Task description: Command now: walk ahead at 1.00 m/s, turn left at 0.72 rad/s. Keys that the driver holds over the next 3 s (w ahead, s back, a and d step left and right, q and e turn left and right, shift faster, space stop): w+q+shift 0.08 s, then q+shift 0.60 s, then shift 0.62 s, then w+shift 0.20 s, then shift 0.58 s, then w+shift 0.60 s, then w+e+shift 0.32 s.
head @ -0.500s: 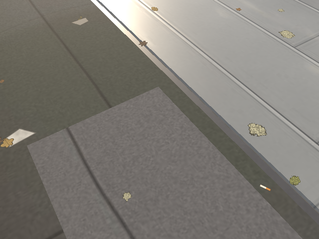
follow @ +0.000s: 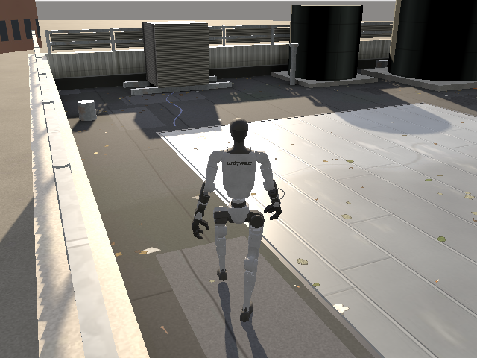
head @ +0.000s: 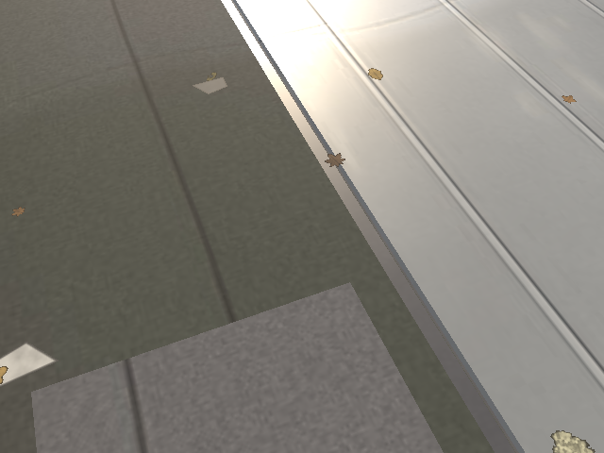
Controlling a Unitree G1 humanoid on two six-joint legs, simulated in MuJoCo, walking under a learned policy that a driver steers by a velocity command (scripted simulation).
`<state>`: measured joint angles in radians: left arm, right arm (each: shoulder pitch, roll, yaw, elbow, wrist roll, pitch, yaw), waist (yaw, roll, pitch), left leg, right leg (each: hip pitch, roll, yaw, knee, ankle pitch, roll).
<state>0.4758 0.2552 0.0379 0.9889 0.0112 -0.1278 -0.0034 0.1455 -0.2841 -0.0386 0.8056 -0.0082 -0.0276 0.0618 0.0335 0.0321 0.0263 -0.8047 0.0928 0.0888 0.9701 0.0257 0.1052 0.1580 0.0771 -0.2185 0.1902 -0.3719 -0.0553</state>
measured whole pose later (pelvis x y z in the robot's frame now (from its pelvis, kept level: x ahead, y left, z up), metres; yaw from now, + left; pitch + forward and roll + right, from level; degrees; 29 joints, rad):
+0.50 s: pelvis +0.38 -0.01 -0.01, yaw +30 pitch +1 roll +1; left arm 0.01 0.26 -0.04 0.61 0.02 -0.05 0.03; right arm 0.36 -0.34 -0.10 0.78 -0.01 0.02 -0.01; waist -0.10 -0.02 0.07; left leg -0.18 -0.24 -0.25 0.61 -0.40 0.12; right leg -0.54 0.01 0.13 0.56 -0.04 0.03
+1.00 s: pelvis +0.44 -0.01 +0.01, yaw +50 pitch +0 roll -2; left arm 0.29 0.30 0.05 0.71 0.01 0.07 0.01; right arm 0.20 -0.25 -0.01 0.63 -0.03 0.06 0.02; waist 0.04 -0.04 0.02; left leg -0.26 -0.03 -0.04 0.55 -0.28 0.05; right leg -0.47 -0.04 -0.05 0.87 -0.40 0.03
